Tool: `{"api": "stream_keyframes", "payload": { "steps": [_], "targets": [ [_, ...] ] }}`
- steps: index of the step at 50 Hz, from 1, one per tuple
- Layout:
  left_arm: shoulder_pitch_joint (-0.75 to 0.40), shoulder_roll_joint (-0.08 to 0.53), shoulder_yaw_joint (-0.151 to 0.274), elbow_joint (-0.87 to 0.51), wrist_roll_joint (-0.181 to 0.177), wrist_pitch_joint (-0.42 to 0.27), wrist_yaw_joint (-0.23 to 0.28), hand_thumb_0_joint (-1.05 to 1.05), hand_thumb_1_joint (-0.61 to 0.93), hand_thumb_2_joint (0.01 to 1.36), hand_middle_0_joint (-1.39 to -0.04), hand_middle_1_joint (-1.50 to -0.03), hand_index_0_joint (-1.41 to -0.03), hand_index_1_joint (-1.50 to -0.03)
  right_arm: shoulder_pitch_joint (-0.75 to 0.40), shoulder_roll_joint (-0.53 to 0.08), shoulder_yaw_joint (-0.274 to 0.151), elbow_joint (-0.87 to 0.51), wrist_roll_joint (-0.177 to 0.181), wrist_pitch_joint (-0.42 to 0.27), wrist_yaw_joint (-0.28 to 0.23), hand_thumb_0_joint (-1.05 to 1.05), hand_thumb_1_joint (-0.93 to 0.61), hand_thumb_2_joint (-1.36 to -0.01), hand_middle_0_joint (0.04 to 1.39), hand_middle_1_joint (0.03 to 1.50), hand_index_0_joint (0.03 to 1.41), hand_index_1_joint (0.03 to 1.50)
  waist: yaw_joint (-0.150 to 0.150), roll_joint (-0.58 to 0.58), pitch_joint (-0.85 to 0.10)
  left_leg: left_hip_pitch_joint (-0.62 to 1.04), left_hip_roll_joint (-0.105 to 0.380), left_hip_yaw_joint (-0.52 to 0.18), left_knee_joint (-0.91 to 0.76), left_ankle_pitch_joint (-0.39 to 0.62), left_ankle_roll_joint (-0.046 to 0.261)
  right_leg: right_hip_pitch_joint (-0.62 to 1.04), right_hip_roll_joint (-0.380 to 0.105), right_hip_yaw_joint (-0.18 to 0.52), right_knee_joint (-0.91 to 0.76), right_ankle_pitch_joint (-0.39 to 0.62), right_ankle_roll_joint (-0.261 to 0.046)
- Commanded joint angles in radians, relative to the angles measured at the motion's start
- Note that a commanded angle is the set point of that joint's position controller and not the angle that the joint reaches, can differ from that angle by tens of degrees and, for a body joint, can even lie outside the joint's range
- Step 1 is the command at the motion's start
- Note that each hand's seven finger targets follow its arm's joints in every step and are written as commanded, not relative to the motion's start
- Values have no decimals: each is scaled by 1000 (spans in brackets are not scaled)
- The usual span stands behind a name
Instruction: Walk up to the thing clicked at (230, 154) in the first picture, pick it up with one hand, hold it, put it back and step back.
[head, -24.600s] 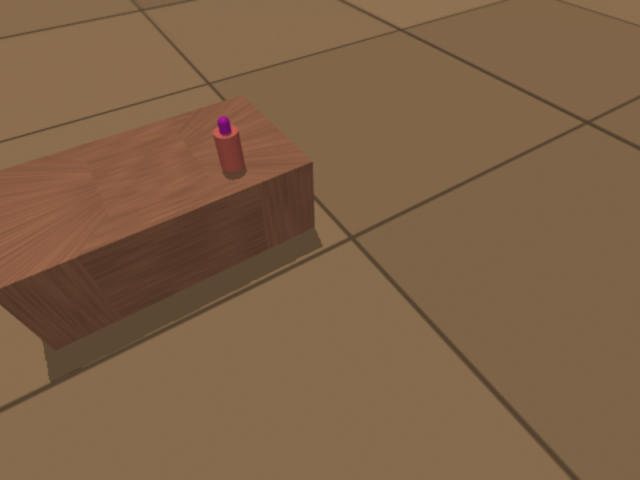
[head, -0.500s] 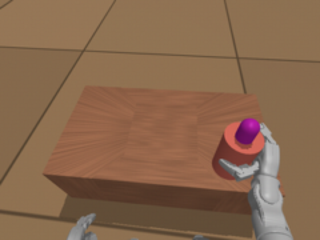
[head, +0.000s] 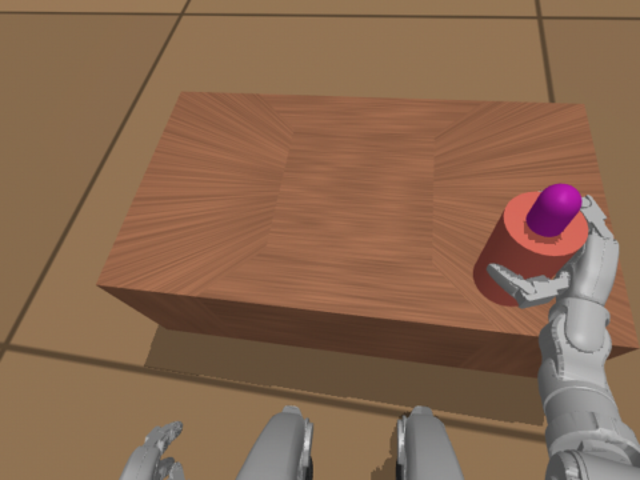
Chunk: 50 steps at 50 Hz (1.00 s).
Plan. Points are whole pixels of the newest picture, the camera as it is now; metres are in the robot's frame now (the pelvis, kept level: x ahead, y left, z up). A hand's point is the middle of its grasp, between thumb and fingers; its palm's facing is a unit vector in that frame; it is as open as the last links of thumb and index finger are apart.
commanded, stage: crouch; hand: right
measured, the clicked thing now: (530, 242) +0.41 -0.22 +0.01
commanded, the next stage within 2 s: lower in 0.82 s
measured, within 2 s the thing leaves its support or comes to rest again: neither
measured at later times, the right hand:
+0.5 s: hand (521, 240) +0.47 -0.25 -0.08, palm faces +0.31 +0.95 +0.00, open 11.9 cm
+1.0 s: hand (511, 236) +0.50 -0.25 -0.13, palm faces +0.29 +0.96 +0.00, open 11.9 cm
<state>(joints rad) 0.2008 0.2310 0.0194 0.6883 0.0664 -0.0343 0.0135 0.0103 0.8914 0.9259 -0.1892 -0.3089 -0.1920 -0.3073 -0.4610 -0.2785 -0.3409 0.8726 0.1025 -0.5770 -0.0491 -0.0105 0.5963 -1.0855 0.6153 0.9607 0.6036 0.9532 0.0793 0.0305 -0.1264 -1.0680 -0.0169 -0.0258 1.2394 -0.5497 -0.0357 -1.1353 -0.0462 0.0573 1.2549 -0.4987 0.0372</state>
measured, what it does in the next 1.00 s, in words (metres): lowers itself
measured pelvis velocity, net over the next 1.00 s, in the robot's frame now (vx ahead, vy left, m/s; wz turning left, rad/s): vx -0.03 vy -0.01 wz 0.07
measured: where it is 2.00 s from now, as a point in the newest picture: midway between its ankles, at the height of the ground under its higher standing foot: outside the picture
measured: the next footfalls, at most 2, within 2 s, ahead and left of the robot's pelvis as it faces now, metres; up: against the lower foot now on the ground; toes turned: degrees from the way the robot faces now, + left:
none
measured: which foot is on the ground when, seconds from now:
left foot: down 0.00-1.00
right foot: down 0.00-1.00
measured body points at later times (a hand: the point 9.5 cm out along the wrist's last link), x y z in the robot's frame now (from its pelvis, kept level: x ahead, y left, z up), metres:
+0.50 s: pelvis -0.02 +0.00 -0.08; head +0.16 -0.04 +0.33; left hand +0.06 +0.26 -0.20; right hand +0.45 -0.30 -0.08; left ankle +0.02 +0.14 -0.62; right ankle +0.05 -0.14 -0.62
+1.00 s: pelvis -0.03 -0.01 -0.13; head +0.17 -0.05 +0.27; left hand +0.02 +0.27 -0.24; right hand +0.48 -0.30 -0.13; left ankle +0.02 +0.14 -0.62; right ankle +0.05 -0.14 -0.62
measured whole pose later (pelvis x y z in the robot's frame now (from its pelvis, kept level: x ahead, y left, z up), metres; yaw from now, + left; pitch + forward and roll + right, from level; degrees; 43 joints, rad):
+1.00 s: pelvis -0.03 -0.01 -0.13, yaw +4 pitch +34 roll +6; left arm 0.20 0.25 -0.02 0.68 0.09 0.04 -0.02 0.01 0.89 0.92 -0.20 -0.31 -0.20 -0.31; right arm -0.88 -0.54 -0.54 1.11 0.03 -0.49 0.06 -0.01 0.59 -1.09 0.60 0.97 0.59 0.97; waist 0.17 -0.01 -0.16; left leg -1.66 -0.05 0.01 1.71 -0.66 -0.05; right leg -1.76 -0.05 0.13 1.77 -0.61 0.04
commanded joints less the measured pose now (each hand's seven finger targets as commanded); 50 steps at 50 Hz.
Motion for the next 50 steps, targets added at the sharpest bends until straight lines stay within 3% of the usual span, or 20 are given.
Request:
{"api": "stream_keyframes", "payload": {
  "steps": [1, 7, 10, 14, 18, 22, 23, 25, 26, 29, 32, 34, 36, 38, 40, 43, 44, 45, 49, 50],
  "targets": [
    [83, 184, 56, -71, 8, -23, 3, 0, 885, 928, -184, -299, -178, -306, -539, -290, -84, -288, 24, -157, 43, 0, -23, -1271, 1228, 1402, 1280, 1403, -2, -195, -663, 45, -19, 44, -54, 339, 45, 398, 13, -21, -18, 369, -42],
    [80, 197, 37, -74, 2, 6, -8, 0, 882, 927, -193, -299, -185, -308, -553, -333, -126, -171, 27, -129, 85, 0, -37, -1253, 1229, 1387, 1275, 1387, -1, -203, -632, -28, -25, 61, 4, 290, 54, 302, 10, -4, 18, 327, -42],
    [88, 198, 39, -68, 4, 14, -15, 0, 894, 916, -198, -303, -193, -308, -587, -308, -119, -128, 26, -118, 95, 0, -49, -1241, 1227, 1376, 1271, 1376, 24, -192, -605, -81, -29, 70, 31, 224, 60, 231, 11, 6, 43, 241, -42],
    [106, 198, 32, -64, 7, 21, -17, 0, 893, 911, -197, -303, -194, -306, -640, -404, -176, -117, 15, -112, 93, 0, -62, -1252, 1238, 1386, 1281, 1386, 31, -188, -656, -92, -31, 65, 58, 248, 56, 186, 9, 3, 105, 245, -54],
    [116, 202, 33, -50, 11, 26, -18, 0, 883, 917, -196, -302, -190, -307, -664, -424, -193, -85, 10, -109, 89, 0, -66, -1264, 1257, 1403, 1300, 1404, 29, -206, -640, -136, -33, 68, 92, 217, 60, 139, 9, 5, 121, 215, -52],
    [125, 211, 40, -44, 17, 31, -18, 0, 881, 920, -196, -301, -189, -308, -746, -475, -199, -135, -7, -116, 94, 0, -51, -1270, 1249, 1405, 1294, 1405, 40, -253, -694, -189, -36, 68, 129, 215, 63, 144, 5, 9, 163, 226, -50],
    [132, 215, 40, -34, 19, 33, -18, 0, 884, 916, -196, -303, -192, -308, -744, -450, -184, -87, -13, -108, 98, 0, -57, -1269, 1250, 1404, 1295, 1404, 56, -254, -679, -212, -34, 72, 142, 206, 65, 147, 4, 15, 164, 225, -46],
    [121, 198, 23, -48, 19, 33, -21, 0, 880, 920, -197, -302, -190, -309, -741, -436, -177, -75, -15, -102, 108, 0, -61, -1263, 1247, 1398, 1289, 1398, 55, -261, -708, -223, -36, 76, 157, 228, 63, 145, 3, 18, 187, 257, -48],
    [122, 204, 25, -55, 19, 35, -20, 0, 886, 917, -197, -303, -192, -308, -765, -481, -198, -110, -16, -101, 108, 0, -63, -1281, 1257, 1414, 1302, 1415, 45, -275, -742, -218, -37, 75, 159, 230, 63, 147, 3, 17, 197, 259, -49],
    [132, 216, 29, -43, 22, 41, -22, 0, 883, 918, -198, -304, -193, -310, -801, -462, -186, -99, -15, -84, 115, 0, -49, -1276, 1247, 1408, 1293, 1409, 64, -295, -725, -269, -35, 82, 190, 214, 66, 143, -1, 28, 208, 260, -41],
    [137, 215, 27, -47, 19, 45, -21, 0, 892, 915, -197, -303, -193, -307, -778, -483, -205, -48, -22, -63, 111, 0, -55, -1298, 1262, 1430, 1310, 1431, 57, -265, -710, -279, -39, 87, 199, 202, 66, 101, -1, 28, 225, 236, -45],
    [145, 231, 40, -40, 22, 49, -21, 0, 891, 913, -199, -305, -196, -308, -832, -518, -209, -86, -27, -60, 106, 0, -50, -1298, 1264, 1432, 1311, 1432, 56, -281, -726, -287, -39, 80, 205, 195, 66, 84, -1, 21, 243, 215, -48],
    [141, 223, 35, -38, 21, 49, -24, 0, 889, 915, -200, -305, -196, -310, -822, -472, -192, -54, -23, -54, 112, 0, -63, -1299, 1263, 1430, 1309, 1430, 76, -266, -682, -310, -38, 85, 224, 189, 66, 39, 0, 24, 255, 194, -46],
    [151, 243, 43, -33, 21, 53, -21, 0, 889, 911, -201, -304, -198, -308, -861, -557, -227, -89, -34, -53, 110, 0, -65, -1317, 1274, 1447, 1322, 1448, 63, -306, -723, -335, -38, 83, 243, 177, 70, 55, -1, 27, 265, 198, -44],
    [150, 231, 37, -45, 22, 56, -23, 0, 889, 912, -199, -306, -196, -308, -846, -539, -212, -56, -40, -42, 113, 0, -78, -1319, 1282, 1451, 1329, 1452, 70, -290, -711, -328, -39, 84, 247, 179, 68, 23, -2, 26, 275, 186, -48],
    [156, 230, 34, -44, 20, 57, -22, 0, 888, 913, -201, -306, -198, -309, -902, -581, -243, -89, -35, -39, 109, 0, -75, -1324, 1281, 1455, 1329, 1455, 71, -278, -732, -312, -40, 76, 250, 176, 63, -27, 1, 15, 303, 150, -55],
    [151, 231, 36, -50, 19, 57, -22, 0, 881, 919, -199, -303, -194, -309, -889, -573, -234, -74, -35, -32, 109, 0, -25, -1314, 1262, 1445, 1313, 1446, 66, -286, -736, -313, -40, 74, 251, 166, 63, -33, 1, 12, 303, 136, -56],
    [155, 233, 36, -46, 17, 56, -22, 0, 887, 916, -199, -306, -196, -310, -860, -539, -216, -12, -37, -21, 112, 0, -19, -1311, 1257, 1442, 1309, 1442, 85, -258, -708, -320, -40, 79, 253, 158, 61, -52, 1, 13, 308, 119, -57],
    [166, 242, 37, -38, 21, 65, -23, 0, 889, 918, -199, -301, -192, -308, -900, -582, -234, -52, -52, -18, 110, 0, -86, -1345, 1297, 1477, 1347, 1478, 78, -305, -707, -395, -42, 90, 304, 151, 70, -32, -4, 27, 324, 153, -46],
    [167, 239, 37, -37, 22, 66, -24, 0, 886, 921, -199, -301, -191, -309, -858, -553, -219, 16, -56, -10, 110, 0, -86, -1343, 1295, 1475, 1345, 1475, 86, -284, -676, -408, -44, 92, 309, 142, 69, -68, -5, 27, 333, 136, -50]
  ]
}}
